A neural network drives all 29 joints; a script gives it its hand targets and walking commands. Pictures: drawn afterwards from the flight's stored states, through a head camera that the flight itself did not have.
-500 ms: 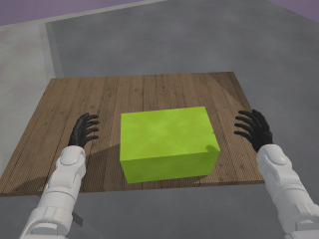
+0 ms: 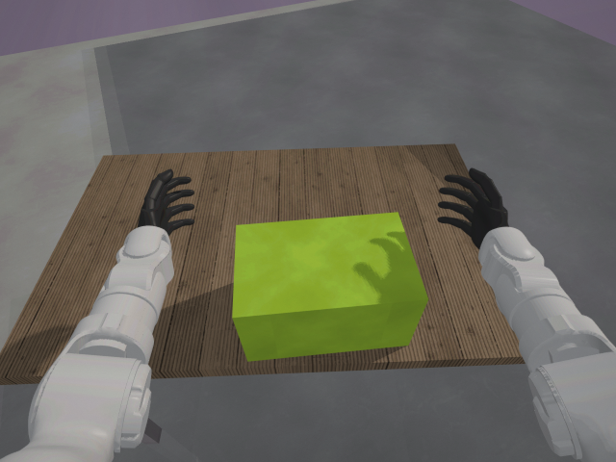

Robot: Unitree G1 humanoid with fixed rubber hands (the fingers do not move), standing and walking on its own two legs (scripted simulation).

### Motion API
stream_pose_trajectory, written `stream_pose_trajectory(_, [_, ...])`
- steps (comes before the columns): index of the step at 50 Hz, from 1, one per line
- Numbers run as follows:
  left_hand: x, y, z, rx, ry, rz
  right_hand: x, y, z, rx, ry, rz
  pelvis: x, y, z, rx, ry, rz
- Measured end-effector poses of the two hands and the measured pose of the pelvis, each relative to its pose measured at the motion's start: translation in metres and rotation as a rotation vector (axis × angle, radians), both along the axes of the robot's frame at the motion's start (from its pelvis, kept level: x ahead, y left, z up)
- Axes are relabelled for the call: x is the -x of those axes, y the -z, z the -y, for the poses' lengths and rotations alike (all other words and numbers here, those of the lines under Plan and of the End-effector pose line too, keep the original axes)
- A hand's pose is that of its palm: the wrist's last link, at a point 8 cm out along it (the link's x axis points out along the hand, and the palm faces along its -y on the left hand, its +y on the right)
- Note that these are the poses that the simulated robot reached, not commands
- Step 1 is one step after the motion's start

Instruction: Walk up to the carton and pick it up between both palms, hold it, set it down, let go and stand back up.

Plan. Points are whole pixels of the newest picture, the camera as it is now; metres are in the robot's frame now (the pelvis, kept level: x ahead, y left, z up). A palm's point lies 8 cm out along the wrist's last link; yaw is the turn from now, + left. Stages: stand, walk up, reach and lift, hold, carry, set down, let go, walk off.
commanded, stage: reach and lift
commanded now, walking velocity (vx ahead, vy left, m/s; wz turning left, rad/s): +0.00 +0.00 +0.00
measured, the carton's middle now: (323, 286) +0.42 +0.02 -0.06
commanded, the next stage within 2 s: none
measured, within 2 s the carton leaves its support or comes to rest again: neither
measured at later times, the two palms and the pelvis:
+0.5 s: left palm (160, 262) +0.40 +0.27 +0.02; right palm (467, 249) +0.43 -0.19 +0.03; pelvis +0.00 +0.01 -0.01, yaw -1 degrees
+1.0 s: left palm (183, 264) +0.41 +0.24 +0.00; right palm (446, 255) +0.44 -0.17 +0.01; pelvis +0.00 +0.01 -0.02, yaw -1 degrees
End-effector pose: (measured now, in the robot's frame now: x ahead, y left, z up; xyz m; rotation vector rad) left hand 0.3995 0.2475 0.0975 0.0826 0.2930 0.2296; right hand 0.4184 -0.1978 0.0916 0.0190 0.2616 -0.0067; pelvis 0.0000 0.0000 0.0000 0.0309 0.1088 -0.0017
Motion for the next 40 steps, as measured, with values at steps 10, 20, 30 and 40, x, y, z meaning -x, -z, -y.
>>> stream_pose_trajectory(10, [-0.011, 0.016, -0.002, -0.002, -0.011, -0.015, -0.014, 0.014, -0.001, 0.039, -0.006, -0.041, -0.005, 0.001, 0.001, 0.003, 0.001, -0.066])
stream_pose_trajectory(20, [-0.003, 0.064, -0.015, -0.012, -0.02, -0.049, -0.015, 0.048, -0.002, 0.072, -0.005, -0.057, -0.004, 0.006, -0.005, 0.018, 0.004, -0.185])
stream_pose_trajectory(30, [-0.004, 0.094, -0.023, -0.03, -0.008, -0.058, -0.016, 0.079, -0.009, 0.072, -0.011, -0.053, 0.0, 0.014, -0.014, 0.033, 0.006, -0.311])
stream_pose_trajectory(40, [-0.008, 0.1, -0.012, -0.02, 0.011, -0.053, -0.019, 0.084, -0.012, 0.076, -0.029, -0.029, -0.002, 0.015, -0.015, 0.034, 0.006, -0.339])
